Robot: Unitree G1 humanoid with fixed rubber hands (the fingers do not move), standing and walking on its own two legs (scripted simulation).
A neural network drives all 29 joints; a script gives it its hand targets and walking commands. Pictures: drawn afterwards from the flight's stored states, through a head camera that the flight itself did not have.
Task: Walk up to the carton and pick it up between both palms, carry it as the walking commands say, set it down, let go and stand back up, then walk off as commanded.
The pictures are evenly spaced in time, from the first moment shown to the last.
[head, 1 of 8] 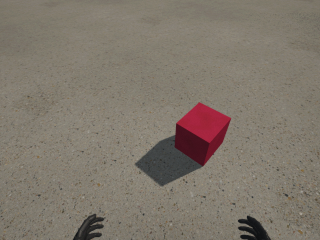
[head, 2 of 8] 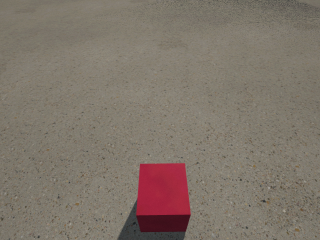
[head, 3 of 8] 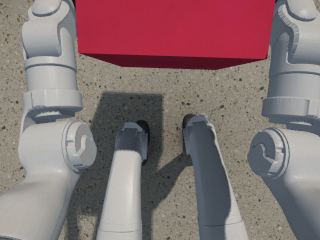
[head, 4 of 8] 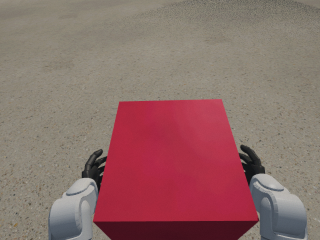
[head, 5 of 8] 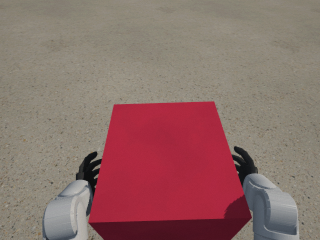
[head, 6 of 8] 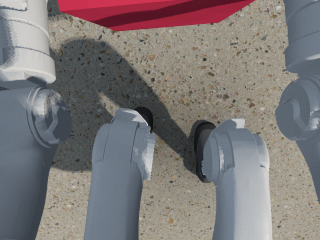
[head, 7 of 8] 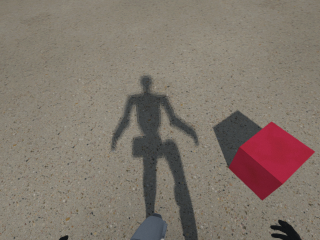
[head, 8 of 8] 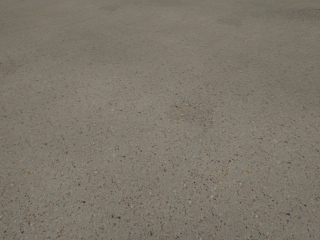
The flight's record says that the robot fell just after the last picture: no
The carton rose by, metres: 0.66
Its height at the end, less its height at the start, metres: +0.00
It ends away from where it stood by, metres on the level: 2.36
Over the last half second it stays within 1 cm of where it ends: yes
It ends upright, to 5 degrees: yes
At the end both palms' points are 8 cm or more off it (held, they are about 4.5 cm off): yes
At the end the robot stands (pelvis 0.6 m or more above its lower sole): yes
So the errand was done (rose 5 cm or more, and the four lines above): yes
